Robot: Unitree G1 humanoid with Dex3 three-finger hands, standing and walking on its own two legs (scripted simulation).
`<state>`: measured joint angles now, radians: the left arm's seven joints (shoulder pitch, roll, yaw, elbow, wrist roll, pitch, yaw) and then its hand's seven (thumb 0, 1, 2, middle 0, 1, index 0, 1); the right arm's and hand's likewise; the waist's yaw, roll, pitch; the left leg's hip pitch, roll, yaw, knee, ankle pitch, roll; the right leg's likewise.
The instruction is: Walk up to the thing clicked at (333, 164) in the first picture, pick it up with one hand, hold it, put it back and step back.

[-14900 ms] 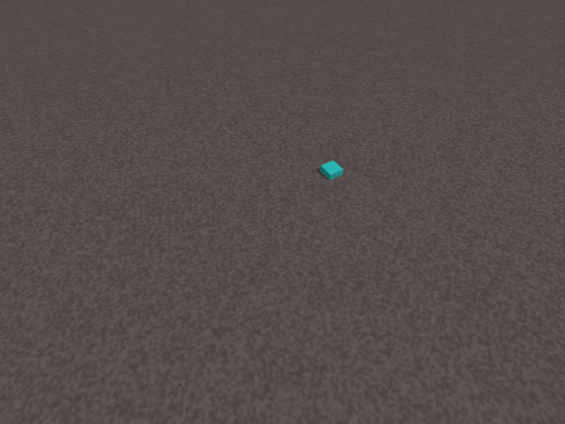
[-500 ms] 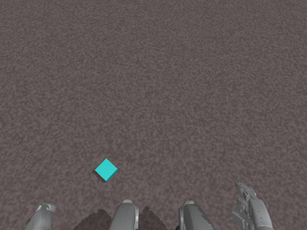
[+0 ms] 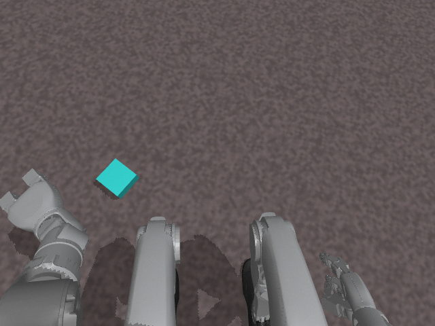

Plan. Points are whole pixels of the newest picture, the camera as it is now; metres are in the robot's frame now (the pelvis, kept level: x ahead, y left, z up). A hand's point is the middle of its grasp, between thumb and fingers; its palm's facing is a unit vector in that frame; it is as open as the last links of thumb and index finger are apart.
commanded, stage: rise first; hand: left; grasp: from above
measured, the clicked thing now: (118, 178) +0.48 +0.30 -0.43
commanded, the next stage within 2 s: none
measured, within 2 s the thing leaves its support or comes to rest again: neither
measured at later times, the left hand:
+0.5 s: hand (81, 196) +0.39 +0.33 -0.25, palm faces -0.22 -0.38 -0.90, open 14.3 cm
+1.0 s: hand (90, 191) +0.41 +0.33 -0.30, palm faces -0.23 -0.38 -0.90, open 14.3 cm
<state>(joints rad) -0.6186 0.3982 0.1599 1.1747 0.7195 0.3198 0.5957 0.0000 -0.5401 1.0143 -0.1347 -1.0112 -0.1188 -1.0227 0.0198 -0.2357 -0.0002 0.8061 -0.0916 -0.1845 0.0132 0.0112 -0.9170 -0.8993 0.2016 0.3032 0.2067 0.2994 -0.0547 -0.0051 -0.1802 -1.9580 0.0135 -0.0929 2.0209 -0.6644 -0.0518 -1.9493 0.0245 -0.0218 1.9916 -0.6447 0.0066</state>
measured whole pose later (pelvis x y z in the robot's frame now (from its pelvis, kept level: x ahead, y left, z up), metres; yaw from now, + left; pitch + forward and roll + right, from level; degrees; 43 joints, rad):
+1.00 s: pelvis +0.00 +0.01 -0.13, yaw -3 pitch +33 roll -6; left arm -0.99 0.66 0.39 1.62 0.82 0.21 0.58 0.00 -0.59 1.05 -0.11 -1.00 -0.08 -1.02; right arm 0.13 -0.31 0.05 0.87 -0.16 -0.30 0.25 0.01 -0.91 -0.90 0.20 0.30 0.20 0.30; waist -0.19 0.01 -0.01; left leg -2.32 -0.01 -0.14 2.44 -0.70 -0.04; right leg -2.29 0.04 -0.04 2.37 -0.66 0.05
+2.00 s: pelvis +0.00 +0.02 -0.13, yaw -7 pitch +31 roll -10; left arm -1.13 0.85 0.44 1.76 0.80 0.26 0.67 0.00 -0.54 0.99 -0.17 -0.97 -0.14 -1.00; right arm 0.14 -0.34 0.16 0.85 -0.19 -0.35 0.33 0.00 -0.92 -0.90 0.20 0.30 0.20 0.30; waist -0.29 -0.04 0.08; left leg -2.34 0.00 -0.19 2.49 -0.70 -0.03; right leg -2.28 0.06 -0.09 2.36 -0.64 0.06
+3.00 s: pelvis -0.01 +0.02 -0.13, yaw -8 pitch +30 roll -11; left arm -1.17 0.92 0.39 1.77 0.79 0.28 0.62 0.00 -0.58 1.01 -0.11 -1.06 -0.10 -1.07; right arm 0.14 -0.36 0.20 0.82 -0.17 -0.37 0.33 0.00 -0.93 -0.90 0.20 0.30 0.20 0.30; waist -0.31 -0.06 0.12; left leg -2.32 0.00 -0.21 2.48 -0.70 -0.02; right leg -2.25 0.06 -0.10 2.33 -0.63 0.06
